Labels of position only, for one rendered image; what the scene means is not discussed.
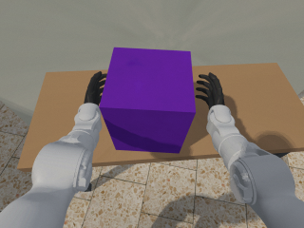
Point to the robot right upper arm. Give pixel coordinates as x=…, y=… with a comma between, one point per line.
x=266, y=184

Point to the left robot hand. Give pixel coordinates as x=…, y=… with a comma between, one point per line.
x=93, y=92

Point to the carton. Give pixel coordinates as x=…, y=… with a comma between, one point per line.
x=148, y=101

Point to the right robot hand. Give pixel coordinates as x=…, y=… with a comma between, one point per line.
x=214, y=91

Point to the table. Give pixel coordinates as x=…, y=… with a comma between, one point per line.
x=266, y=109

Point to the right robot forearm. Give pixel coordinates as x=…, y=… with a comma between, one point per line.
x=227, y=140

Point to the left robot forearm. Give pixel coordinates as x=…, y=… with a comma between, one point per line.
x=85, y=132

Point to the robot left upper arm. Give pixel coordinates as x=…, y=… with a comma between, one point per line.
x=61, y=171

